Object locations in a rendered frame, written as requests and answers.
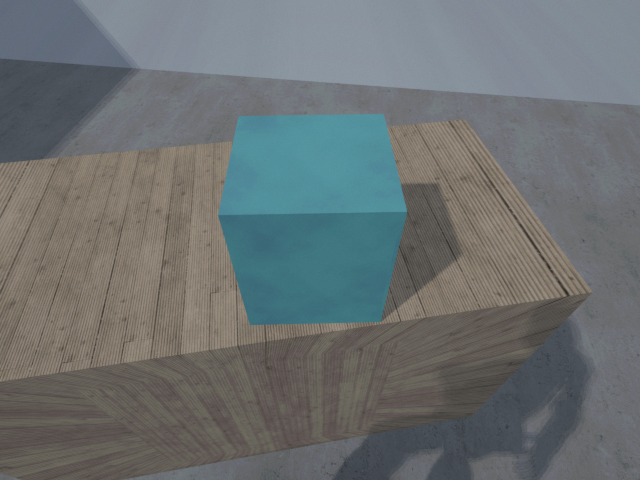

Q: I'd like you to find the carton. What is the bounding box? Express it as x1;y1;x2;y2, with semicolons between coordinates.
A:
218;114;407;325

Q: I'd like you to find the pedestal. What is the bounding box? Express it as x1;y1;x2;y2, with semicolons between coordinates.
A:
0;119;593;480

